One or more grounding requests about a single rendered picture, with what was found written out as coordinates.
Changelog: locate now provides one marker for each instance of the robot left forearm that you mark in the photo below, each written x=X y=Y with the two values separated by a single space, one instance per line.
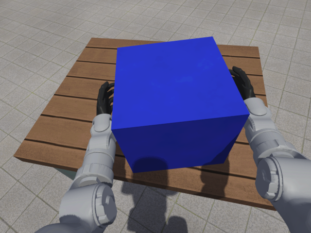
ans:
x=99 y=157

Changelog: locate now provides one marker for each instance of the robot left hand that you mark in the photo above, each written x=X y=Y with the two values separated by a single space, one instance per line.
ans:
x=103 y=100

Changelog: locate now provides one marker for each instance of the robot right upper arm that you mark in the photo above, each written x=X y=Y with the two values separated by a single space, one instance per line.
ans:
x=286 y=183

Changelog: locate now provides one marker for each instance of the robot left upper arm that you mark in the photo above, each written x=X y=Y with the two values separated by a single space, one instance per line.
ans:
x=87 y=209

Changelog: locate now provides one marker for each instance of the carton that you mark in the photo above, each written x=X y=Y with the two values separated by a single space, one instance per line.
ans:
x=175 y=105

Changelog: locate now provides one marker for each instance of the robot right hand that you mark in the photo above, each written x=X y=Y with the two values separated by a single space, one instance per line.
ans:
x=242 y=82

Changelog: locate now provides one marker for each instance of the robot right forearm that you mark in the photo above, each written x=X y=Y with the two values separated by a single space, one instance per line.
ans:
x=263 y=136

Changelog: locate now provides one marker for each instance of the table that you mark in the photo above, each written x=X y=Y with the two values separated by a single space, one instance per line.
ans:
x=60 y=136

